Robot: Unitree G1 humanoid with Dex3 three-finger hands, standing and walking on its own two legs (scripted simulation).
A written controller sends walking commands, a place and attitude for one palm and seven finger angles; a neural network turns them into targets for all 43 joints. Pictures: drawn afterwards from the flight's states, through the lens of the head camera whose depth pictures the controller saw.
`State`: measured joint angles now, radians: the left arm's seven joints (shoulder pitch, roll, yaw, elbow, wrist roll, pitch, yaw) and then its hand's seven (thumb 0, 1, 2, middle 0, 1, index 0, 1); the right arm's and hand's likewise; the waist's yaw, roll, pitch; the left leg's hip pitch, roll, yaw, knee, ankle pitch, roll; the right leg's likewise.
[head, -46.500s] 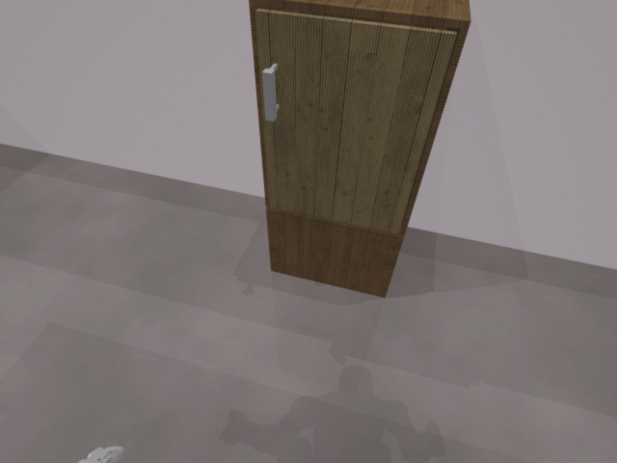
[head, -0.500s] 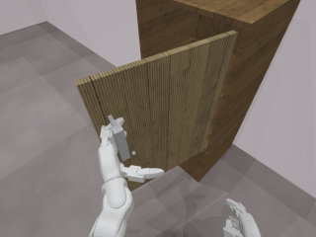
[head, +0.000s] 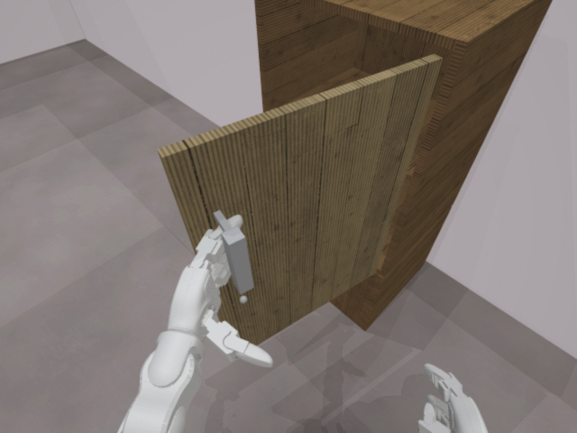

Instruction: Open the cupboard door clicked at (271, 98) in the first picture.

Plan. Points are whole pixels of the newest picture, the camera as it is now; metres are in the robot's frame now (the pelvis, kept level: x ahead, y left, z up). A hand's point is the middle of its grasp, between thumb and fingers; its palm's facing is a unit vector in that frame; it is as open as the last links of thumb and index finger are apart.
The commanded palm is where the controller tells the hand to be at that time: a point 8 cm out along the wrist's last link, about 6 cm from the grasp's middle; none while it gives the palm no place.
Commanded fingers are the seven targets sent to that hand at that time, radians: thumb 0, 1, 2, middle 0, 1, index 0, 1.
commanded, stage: slide the hand sideways off the handle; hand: left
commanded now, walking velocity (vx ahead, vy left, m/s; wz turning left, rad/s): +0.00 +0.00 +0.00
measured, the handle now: (232, 252) +0.34 +0.11 +0.07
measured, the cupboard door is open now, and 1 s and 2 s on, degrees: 77 78 78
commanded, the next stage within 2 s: draw the hand back to the body in 0.86 s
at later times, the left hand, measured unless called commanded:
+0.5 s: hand (212, 324) +0.24 +0.11 +0.07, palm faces -0.04 -1.00 -0.04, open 16.2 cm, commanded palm +0.21 +0.18 +0.07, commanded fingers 0.00 -0.50 0.30 -0.15 -0.30 -0.15 -0.30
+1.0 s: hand (175, 349) +0.21 +0.15 +0.07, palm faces -0.04 -1.00 -0.03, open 16.3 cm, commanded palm +0.18 +0.21 +0.08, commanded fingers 0.00 -0.50 0.30 -0.15 -0.30 -0.15 -0.30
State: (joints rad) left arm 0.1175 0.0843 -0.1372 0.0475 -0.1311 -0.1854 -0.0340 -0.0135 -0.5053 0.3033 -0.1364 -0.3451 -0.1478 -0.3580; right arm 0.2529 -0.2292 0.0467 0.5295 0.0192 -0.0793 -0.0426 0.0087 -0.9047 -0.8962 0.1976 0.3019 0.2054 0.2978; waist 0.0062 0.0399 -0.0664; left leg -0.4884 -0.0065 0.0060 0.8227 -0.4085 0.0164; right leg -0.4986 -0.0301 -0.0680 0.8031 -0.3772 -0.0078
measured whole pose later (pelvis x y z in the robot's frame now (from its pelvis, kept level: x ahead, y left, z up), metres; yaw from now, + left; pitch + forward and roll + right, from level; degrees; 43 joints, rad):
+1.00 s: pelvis +0.02 -0.01 -0.02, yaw +1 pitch +8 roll -1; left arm 0.53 0.21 0.11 -0.23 -0.28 -0.27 -0.27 -0.01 -0.50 0.30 -0.15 -0.30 -0.15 -0.30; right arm 0.25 -0.25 0.02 0.48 0.03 -0.17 -0.07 0.01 -0.90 -0.90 0.20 0.30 0.21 0.30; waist 0.01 0.05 -0.10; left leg -0.60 0.02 -0.03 0.95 -0.49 -0.01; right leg -0.59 0.00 -0.10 0.91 -0.46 -0.03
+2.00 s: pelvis +0.04 +0.00 +0.04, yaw -1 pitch -3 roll -1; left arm 0.51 0.32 0.26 -0.41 -0.04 -0.05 0.13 0.00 0.32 0.65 -0.18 -0.30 -0.18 -0.31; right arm 0.21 -0.23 0.05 0.63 0.00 -0.14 -0.09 0.01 -0.90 -0.90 0.20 0.30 0.21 0.30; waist 0.06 0.06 0.01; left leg -0.10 0.00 0.02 0.46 -0.31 0.02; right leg -0.11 -0.01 -0.05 0.44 -0.27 0.00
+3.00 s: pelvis +0.00 +0.00 +0.04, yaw -2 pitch +0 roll +0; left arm 0.58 0.40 0.36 -0.47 -0.04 -0.13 0.12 0.01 0.89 0.90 -0.21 -0.30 -0.21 -0.31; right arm 0.16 -0.24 -0.01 0.58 0.01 -0.02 -0.09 0.01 -0.90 -0.90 0.20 0.30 0.21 0.30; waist 0.00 0.03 0.04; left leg -0.23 0.00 0.05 0.46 -0.23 0.02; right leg -0.25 0.00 -0.03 0.43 -0.18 0.00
